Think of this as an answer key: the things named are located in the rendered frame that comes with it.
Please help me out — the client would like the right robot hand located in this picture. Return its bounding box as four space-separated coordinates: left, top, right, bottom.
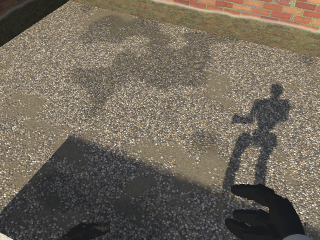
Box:
225 183 306 240

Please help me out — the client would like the left robot hand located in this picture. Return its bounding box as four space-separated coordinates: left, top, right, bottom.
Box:
58 222 110 240

